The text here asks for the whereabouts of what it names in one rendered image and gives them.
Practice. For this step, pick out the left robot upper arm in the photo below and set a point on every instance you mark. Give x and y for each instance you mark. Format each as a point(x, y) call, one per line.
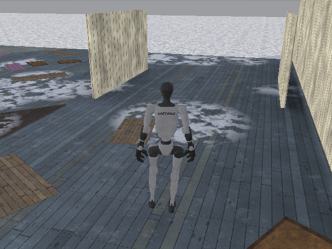
point(147, 118)

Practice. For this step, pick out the right robot forearm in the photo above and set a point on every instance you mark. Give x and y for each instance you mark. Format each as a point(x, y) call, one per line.
point(189, 140)

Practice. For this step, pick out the left robot forearm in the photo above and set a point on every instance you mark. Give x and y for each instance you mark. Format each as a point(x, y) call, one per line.
point(142, 140)

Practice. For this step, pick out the robot left hand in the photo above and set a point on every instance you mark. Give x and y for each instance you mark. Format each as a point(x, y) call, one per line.
point(138, 154)

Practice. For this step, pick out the robot torso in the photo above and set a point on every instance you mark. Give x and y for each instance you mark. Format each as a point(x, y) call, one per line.
point(166, 125)

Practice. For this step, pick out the humanoid robot head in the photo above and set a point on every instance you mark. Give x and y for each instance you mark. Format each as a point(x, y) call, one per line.
point(166, 91)

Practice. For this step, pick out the robot right hand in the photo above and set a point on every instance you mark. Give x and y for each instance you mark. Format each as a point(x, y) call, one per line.
point(192, 155)

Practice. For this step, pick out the right robot upper arm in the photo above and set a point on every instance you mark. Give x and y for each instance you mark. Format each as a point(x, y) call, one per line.
point(184, 118)

